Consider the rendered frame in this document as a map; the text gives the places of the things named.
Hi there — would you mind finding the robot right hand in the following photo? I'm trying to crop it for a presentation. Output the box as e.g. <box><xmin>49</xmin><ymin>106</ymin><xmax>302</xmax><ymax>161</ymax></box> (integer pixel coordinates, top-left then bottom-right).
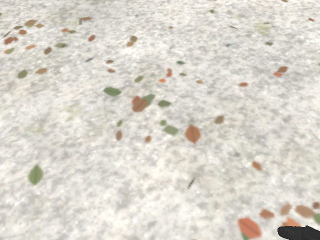
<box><xmin>277</xmin><ymin>225</ymin><xmax>320</xmax><ymax>240</ymax></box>

